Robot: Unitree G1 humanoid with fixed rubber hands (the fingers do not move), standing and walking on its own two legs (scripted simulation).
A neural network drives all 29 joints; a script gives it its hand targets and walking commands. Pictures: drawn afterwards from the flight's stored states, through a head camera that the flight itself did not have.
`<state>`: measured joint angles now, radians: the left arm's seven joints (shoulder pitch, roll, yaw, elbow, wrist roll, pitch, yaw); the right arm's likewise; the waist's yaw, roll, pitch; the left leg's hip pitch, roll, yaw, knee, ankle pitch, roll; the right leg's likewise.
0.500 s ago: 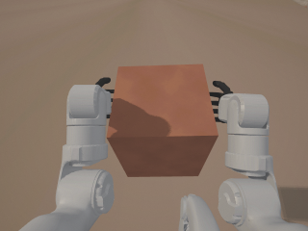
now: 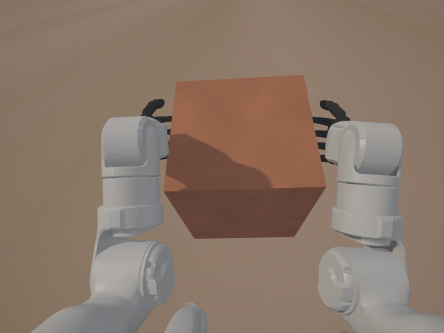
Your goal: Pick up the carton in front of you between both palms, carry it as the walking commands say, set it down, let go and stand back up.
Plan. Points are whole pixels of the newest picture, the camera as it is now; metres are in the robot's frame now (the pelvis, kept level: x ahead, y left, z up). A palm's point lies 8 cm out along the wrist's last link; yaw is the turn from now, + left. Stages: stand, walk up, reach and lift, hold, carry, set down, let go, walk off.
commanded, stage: carry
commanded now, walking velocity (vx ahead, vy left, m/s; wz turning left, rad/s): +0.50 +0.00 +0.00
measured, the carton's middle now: (241, 167) +0.41 +0.01 +0.09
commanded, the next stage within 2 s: none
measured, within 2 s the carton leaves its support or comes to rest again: neither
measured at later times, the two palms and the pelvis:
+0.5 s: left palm (173, 75) +0.65 +0.17 +0.14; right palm (296, 83) +0.62 -0.11 +0.14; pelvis +0.26 +0.04 +0.02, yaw -2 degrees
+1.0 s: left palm (197, 45) +0.86 +0.14 +0.12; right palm (296, 50) +0.85 -0.15 +0.11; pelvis +0.55 +0.00 +0.01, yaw +0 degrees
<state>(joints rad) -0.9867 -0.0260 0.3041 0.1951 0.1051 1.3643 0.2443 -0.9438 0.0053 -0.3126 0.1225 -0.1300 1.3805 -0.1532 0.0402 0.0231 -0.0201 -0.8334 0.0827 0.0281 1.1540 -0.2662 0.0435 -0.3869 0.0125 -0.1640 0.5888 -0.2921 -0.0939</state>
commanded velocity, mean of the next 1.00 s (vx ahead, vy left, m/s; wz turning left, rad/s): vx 0.36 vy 0.00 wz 0.00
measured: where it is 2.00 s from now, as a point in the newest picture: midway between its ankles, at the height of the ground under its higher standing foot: (241, 250)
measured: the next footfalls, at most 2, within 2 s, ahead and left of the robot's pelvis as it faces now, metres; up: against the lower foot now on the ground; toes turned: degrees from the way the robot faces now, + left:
left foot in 0.20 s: +0.30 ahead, +0.12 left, +0.00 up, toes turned +5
right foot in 0.66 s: +0.51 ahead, -0.11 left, +0.00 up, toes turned -10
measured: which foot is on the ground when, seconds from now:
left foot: up 0.00-0.18, down 0.20-0.66, up 0.68-1.00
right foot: down 0.00-0.22, up 0.24-0.64, down 0.66-1.00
